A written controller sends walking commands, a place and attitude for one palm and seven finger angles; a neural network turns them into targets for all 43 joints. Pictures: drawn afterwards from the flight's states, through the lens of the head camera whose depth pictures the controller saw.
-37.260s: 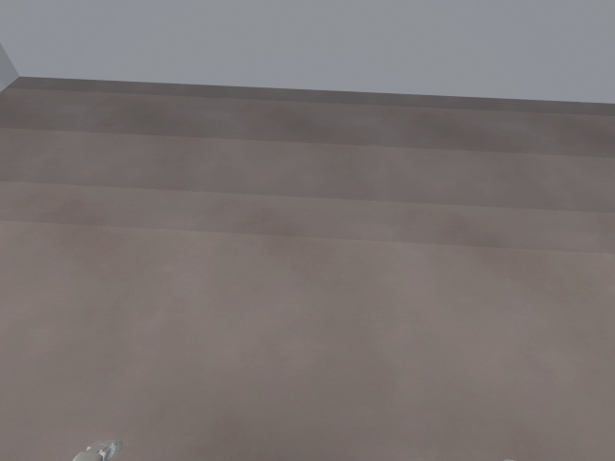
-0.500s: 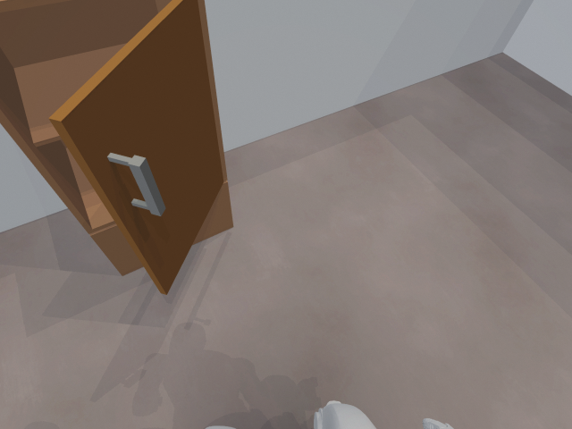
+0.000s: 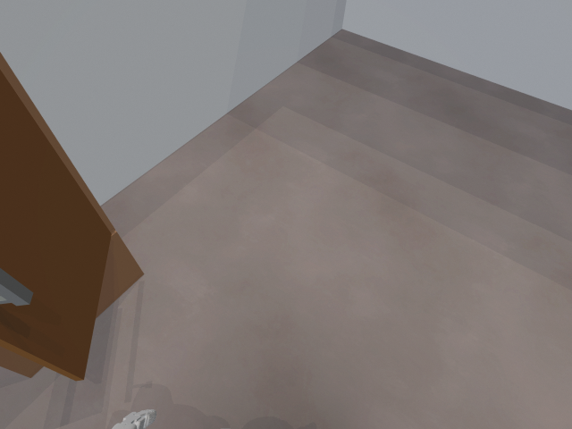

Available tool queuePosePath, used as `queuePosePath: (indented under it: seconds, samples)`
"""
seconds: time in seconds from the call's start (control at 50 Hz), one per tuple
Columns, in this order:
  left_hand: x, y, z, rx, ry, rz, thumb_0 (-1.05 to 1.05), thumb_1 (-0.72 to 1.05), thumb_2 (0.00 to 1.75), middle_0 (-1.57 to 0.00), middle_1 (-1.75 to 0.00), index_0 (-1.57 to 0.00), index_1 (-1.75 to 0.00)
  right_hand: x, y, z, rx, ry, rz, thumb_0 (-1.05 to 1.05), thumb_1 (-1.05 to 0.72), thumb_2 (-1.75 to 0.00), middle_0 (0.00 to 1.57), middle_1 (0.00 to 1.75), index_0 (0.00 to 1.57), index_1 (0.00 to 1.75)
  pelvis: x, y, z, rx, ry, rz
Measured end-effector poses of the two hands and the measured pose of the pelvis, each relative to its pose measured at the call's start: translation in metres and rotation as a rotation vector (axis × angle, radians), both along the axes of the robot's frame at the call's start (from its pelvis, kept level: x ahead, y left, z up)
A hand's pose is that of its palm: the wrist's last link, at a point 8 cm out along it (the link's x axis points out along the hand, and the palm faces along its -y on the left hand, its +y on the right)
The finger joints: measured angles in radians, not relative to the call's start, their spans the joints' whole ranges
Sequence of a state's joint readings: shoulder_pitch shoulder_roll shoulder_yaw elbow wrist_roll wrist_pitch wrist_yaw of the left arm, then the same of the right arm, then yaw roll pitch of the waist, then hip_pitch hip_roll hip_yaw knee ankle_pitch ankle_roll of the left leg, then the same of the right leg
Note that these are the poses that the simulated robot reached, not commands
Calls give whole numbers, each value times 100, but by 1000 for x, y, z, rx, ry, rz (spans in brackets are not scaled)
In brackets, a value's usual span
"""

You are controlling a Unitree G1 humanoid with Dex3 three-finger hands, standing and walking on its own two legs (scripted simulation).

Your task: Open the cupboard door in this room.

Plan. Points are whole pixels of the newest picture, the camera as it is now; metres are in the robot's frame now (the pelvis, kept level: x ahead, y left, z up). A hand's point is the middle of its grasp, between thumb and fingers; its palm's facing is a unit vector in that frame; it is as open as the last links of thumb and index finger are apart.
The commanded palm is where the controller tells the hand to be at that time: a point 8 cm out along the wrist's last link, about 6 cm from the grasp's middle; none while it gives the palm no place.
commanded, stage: walk to a spot facing it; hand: left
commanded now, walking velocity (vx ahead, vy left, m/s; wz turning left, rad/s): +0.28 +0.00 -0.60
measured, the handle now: out of the picture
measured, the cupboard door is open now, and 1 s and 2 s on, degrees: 44 44 44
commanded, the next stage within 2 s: turn to face it in 1.60 s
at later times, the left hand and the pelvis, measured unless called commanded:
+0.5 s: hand (252, 328) +0.30 +0.07 -0.15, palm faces -0.32 -0.92 -0.22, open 7.3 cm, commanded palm none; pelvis +0.12 -0.07 +0.00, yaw -17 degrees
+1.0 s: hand (280, 247) +0.47 +0.03 -0.16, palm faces -0.45 -0.88 -0.18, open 7.4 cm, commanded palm none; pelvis +0.34 -0.12 +0.02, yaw -30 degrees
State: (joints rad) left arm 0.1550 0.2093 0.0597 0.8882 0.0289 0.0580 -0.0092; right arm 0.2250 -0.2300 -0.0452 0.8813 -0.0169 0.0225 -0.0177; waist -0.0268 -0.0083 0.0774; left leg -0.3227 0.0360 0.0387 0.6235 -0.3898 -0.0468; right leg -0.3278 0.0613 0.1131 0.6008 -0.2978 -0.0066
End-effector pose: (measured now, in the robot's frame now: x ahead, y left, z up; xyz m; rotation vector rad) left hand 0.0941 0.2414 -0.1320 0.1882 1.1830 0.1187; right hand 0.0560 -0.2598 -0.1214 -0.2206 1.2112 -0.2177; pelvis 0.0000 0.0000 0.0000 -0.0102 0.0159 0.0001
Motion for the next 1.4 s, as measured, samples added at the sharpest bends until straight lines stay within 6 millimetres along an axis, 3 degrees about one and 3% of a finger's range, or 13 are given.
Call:
queuePosePath:
  seconds: [0.2, 0.34, 0.42, 0.5, 0.68, 0.76, 0.82, 0.9, 0.98, 1.12, 1.22, 1.3, 1.4]
  samples:
    - [75, -15, 15, -52, -20, -139, 1, 91, 90, -20, -30, -20, -30, -57, 25, 15, 41, 124, -132, 0, -90, -90, 20, 30, 21, 30, 37, -3, 18, -22, 14, -131]
    - [159, -71, 14, -34, -24, -309, 1, 91, 90, -20, -30, -20, -30, -96, 17, 3, 103, 251, -309, 1, -90, -90, 20, 30, 21, 30, 76, -32, 9, 0, 19, -237]
    - [206, -108, 5, -20, -111, -358, 1, 91, 90, -20, -30, -20, -30, -101, 0, -18, 144, 326, -372, 1, -90, -90, 20, 30, 20, 30, 99, -59, -10, 11, 4, -271]
    - [212, -123, 8, -5, -80, -347, 0, 91, 90, -20, -30, -20, -30, -50, -32, -19, 121, 269, -387, 1, -90, -90, 20, 30, 20, 30, 122, -72, -2, 2, -12, -301]
    - [210, -118, 4, 10, 130, -318, 0, 93, 90, -21, -30, -20, -30, 134, -89, 8, 55, -82, -331, 1, -91, -90, 20, 30, 20, 30, 195, -91, 12, 2, -1, -375]
    - [228, -109, -8, 9, 196, -285, 0, 92, 90, -21, -30, -20, -30, 208, -99, 12, 25, -167, -289, 1, -90, -90, 20, 30, 20, 30, 241, -93, 4, -8, -7, -398]
    - [253, -105, -20, 16, 239, -296, 1, 92, 90, -21, -30, -20, -30, 243, -103, 9, -8, -215, -284, 0, -90, -90, 20, 30, 20, 30, 272, -94, -6, -8, -10, -437]
    - [310, -121, -13, 18, 215, -357, 1, 92, 90, -20, -30, -20, -30, 244, -96, 11, 11, -166, -342, 0, -90, -90, 20, 30, 20, 30, 303, -104, 3, 3, -12, -475]
    - [379, -158, 2, 0, 134, -424, 1, 92, 90, -20, -30, -20, -30, 218, -90, 10, 41, -46, -454, 0, -93, -90, 20, 30, 21, 30, 333, -119, 15, 8, -1, -513]
    - [493, -254, 14, -18, 12, -584, 1, 92, 90, -20, -30, -19, -30, 161, -88, 0, 127, 195, -614, 0, -93, -90, 20, 30, 20, 30, 382, -165, 13, 23, 1, -569]
    - [556, -327, 7, -20, -102, -646, 0, 91, 90, -20, -30, -20, -30, 145, -95, -19, 220, 341, -691, 0, -92, -90, 20, 30, 20, 30, 413, -216, -7, 30, -17, -583]
    - [564, -351, 10, -18, -81, -621, 0, 91, 90, -20, -30, -20, -30, 183, -130, -17, 219, 320, -709, 1, -91, -90, 20, 30, 20, 30, 438, -242, 2, 14, -29, -586]
    - [566, -352, 12, 17, 13, -571, -1, 95, 90, -21, -30, -20, -30, 273, -189, -7, 174, 146, -679, 1, -91, -90, 20, 30, 20, 30, 474, -272, 14, 10, -15, -587]
